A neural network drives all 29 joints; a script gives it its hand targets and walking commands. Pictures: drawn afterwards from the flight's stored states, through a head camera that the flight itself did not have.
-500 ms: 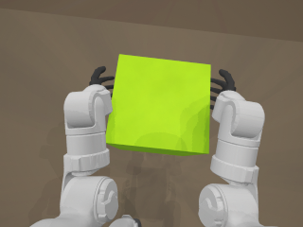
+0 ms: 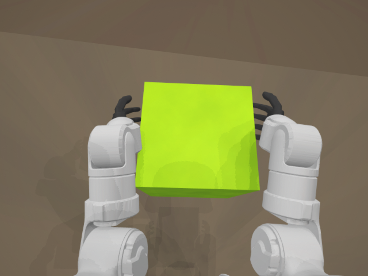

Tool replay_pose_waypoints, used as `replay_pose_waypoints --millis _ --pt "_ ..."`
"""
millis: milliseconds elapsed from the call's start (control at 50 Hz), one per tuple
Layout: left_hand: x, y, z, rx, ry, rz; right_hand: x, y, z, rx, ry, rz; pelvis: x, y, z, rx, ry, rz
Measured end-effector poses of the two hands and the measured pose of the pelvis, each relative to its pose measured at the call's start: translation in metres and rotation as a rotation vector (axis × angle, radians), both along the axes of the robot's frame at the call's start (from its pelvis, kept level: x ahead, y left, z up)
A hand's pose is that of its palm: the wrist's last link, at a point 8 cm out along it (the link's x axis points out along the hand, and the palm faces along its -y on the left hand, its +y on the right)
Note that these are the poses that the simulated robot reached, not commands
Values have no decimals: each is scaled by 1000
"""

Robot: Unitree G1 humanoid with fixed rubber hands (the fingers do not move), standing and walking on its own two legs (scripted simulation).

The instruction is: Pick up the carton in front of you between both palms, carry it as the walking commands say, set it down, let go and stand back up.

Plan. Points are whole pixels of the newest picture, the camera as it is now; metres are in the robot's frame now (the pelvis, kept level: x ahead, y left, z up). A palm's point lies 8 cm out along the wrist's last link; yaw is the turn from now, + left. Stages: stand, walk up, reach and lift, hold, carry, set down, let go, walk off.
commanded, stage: carry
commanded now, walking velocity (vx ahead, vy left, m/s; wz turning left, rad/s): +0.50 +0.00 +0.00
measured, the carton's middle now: (193, 150) +0.40 +0.01 +0.05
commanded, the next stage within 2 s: none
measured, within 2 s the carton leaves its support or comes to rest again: neither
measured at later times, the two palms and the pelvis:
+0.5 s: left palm (148, 25) +0.67 +0.15 +0.21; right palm (260, 34) +0.63 -0.13 +0.23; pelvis +0.29 +0.04 +0.06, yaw -1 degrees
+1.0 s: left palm out of the picture +0.94 +0.21 +0.26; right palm out of the picture +0.98 -0.07 +0.27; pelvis +0.60 +0.02 +0.10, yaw +1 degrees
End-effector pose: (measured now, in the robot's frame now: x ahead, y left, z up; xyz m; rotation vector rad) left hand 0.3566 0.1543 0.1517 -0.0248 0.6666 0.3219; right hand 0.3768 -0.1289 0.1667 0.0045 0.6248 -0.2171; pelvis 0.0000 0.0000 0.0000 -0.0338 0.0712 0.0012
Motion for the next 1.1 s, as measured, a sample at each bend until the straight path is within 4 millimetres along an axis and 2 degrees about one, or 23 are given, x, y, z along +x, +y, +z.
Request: replay_pose_waypoints --millis 80,140,200,260,300,340,440,500,580,660,720,800,860,900,960,1020,1100 --pt "27 20 2 -22 61 81 49 23 1 33 65 48 42 -4 22 16 8 7" --pt "57 31 13 -32 49 125 84 34 6 36 54 58 76 -1 31 25 13 17" --pt "97 40 28 -39 1 125 119 42 18 43 6 51 113 6 35 28 16 15" --pt "149 44 40 -49 -62 66 155 44 34 26 -60 22 156 18 30 39 11 14" --pt "185 41 46 -36 -90 -1 176 40 42 -9 -92 -12 182 28 25 55 0 4" --pt "216 33 51 -26 -80 -61 192 32 46 -30 -84 -50 203 35 29 50 -5 0" --pt "276 8 58 -36 5 -131 228 8 49 -13 2 -134 257 44 49 32 8 -14" --pt "310 -4 61 -54 9 -153 256 -3 59 -3 5 -175 290 45 57 23 9 -17" --pt "359 -13 69 -52 -17 -149 311 -12 72 5 -20 -169 340 38 61 24 13 -19" --pt "411 -14 71 -24 -19 -110 378 -14 72 -1 -19 -105 400 23 56 9 15 -15" --pt "441 -6 68 -1 -5 -48 429 -6 67 1 -5 -28 437 10 58 -12 -2 7" --pt "465 18 64 -12 52 46 482 20 67 25 53 39 476 4 78 5 3 3" --pt "488 34 72 -19 63 107 518 38 71 41 65 65 507 4 92 17 6 14" --pt "508 43 84 -24 37 145 541 47 77 42 40 67 529 6 98 23 8 18" --pt "551 53 103 -36 -19 151 578 55 92 30 -15 52 567 14 101 26 9 22" --pt "605 57 117 -44 -82 65 610 57 109 22 -81 26 609 29 94 44 -11 13" --pt "668 39 130 -29 -57 -67 640 38 121 -27 -61 -63 653 45 104 31 -20 3"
